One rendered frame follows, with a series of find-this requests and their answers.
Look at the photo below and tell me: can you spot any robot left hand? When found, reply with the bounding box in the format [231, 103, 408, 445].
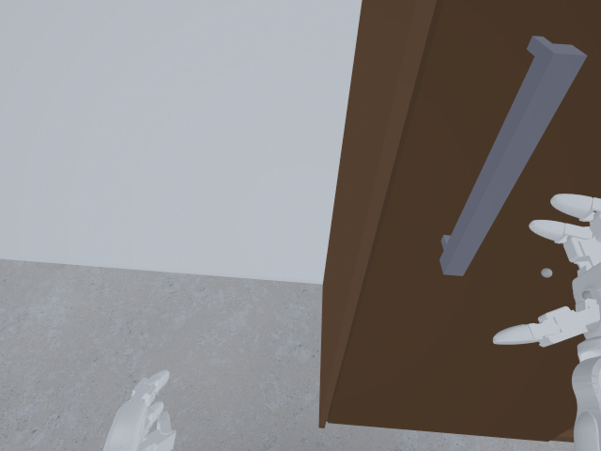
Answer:
[103, 370, 177, 451]

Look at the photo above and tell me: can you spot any handle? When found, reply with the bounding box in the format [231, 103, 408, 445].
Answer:
[439, 36, 587, 276]

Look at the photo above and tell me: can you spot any right robot forearm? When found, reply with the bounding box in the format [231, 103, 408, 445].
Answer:
[572, 335, 601, 451]

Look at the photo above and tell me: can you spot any robot right hand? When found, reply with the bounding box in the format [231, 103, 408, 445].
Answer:
[493, 194, 601, 347]

